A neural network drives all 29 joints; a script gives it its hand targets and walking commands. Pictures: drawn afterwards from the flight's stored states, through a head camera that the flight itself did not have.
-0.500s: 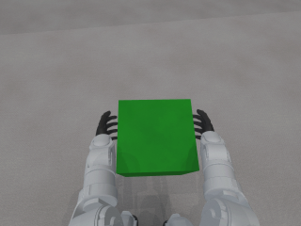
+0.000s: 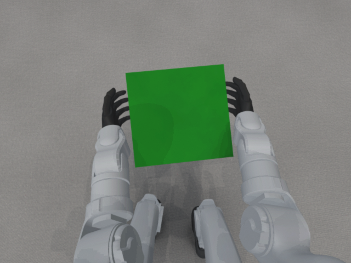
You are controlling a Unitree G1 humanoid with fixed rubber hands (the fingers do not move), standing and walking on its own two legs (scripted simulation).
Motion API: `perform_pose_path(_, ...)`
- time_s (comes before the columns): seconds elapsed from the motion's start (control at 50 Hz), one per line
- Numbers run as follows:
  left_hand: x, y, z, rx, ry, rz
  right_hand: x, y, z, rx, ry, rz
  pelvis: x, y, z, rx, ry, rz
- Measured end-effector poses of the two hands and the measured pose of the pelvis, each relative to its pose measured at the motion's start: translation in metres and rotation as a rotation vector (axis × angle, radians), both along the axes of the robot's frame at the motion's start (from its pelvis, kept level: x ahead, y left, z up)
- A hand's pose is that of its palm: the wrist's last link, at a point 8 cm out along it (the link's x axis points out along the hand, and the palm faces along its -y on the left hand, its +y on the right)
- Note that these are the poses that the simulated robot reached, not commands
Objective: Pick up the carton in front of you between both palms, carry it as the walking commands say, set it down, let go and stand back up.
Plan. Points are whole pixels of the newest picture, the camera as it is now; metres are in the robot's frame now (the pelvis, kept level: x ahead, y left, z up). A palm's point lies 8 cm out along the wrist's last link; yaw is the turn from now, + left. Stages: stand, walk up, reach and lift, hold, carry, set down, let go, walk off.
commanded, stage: set down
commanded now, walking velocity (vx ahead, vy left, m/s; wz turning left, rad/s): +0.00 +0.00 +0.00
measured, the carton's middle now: (177, 118) +0.46 +0.03 -0.17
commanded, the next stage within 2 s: none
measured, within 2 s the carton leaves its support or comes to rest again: rests again in 1.64 s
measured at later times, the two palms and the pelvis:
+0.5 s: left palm (126, 129) +0.44 +0.17 -0.23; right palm (222, 111) +0.51 -0.11 -0.23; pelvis -0.03 +0.00 -0.12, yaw +1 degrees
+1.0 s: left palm (134, 132) +0.46 +0.18 -0.38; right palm (210, 111) +0.56 -0.10 -0.39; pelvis -0.04 -0.01 -0.21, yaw +2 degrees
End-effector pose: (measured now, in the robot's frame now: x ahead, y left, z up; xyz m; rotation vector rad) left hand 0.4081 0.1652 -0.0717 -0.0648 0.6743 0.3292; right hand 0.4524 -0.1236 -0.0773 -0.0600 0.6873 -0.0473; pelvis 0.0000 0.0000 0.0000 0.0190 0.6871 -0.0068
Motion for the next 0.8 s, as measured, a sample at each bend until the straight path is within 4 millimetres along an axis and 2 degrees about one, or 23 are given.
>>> perform_pose_path(0.42, 0.025, 0.006, -0.132, 0.018, 0.021, 0.062, 0.046, 0.011, -0.132, -0.042, 0.013, 0.083, -0.027, 0.000, -0.106, 0.014, 0.117, -0.006)
perform_pose_path(0.8, 0.044, 0.014, -0.248, 0.009, 0.058, 0.100, 0.088, 0.023, -0.246, -0.073, 0.050, 0.185, -0.040, -0.005, -0.180, 0.045, 0.100, -0.016)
